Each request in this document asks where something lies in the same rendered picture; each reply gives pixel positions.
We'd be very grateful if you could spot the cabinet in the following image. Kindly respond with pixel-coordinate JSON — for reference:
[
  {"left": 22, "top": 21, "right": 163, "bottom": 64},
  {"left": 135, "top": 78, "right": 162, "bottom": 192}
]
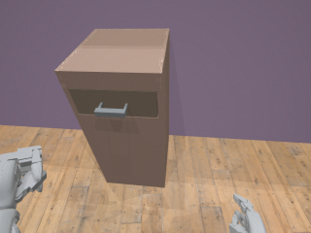
[{"left": 54, "top": 28, "right": 170, "bottom": 188}]

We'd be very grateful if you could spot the robot left forearm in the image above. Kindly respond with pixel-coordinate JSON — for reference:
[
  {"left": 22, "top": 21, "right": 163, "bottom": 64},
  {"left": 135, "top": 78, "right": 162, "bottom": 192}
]
[{"left": 0, "top": 208, "right": 20, "bottom": 233}]

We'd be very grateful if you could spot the robot left hand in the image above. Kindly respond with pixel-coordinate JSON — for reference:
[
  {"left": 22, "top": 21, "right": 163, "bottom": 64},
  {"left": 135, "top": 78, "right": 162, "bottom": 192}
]
[{"left": 0, "top": 146, "right": 47, "bottom": 210}]

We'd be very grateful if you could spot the handle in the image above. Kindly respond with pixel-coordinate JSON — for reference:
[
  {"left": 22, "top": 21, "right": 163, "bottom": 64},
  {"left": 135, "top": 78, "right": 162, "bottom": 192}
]
[{"left": 94, "top": 102, "right": 128, "bottom": 118}]

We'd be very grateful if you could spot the drawer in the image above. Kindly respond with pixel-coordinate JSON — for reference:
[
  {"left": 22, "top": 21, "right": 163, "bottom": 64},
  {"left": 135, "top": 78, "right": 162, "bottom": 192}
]
[{"left": 68, "top": 88, "right": 158, "bottom": 117}]

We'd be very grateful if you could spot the robot right hand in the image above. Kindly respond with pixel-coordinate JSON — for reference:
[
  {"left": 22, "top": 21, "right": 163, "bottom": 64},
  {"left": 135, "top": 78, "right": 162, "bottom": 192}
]
[{"left": 228, "top": 193, "right": 267, "bottom": 233}]

